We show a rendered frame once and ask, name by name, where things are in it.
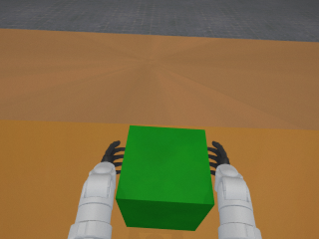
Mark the carton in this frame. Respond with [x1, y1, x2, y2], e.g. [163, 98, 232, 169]
[116, 125, 215, 231]

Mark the right robot hand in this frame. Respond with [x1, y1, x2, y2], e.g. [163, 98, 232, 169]
[207, 141, 230, 176]

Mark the left robot forearm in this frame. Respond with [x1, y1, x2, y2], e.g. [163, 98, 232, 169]
[67, 161, 117, 239]

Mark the left robot hand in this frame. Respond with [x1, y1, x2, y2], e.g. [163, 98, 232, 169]
[101, 140, 126, 174]

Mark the right robot forearm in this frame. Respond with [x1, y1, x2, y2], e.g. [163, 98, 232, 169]
[214, 163, 262, 239]

